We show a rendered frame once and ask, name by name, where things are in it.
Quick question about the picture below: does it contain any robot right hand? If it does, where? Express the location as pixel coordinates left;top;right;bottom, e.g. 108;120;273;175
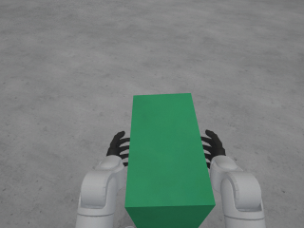
200;129;226;169

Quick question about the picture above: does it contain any carton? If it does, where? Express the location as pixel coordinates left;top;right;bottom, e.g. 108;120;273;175
124;93;216;228

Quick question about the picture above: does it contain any right robot forearm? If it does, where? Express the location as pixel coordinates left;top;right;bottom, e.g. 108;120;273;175
209;155;266;228

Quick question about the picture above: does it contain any robot left hand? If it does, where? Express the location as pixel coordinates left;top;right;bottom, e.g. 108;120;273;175
106;131;130;167

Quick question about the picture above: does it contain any left robot forearm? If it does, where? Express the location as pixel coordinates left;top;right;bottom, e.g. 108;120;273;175
75;155;125;228

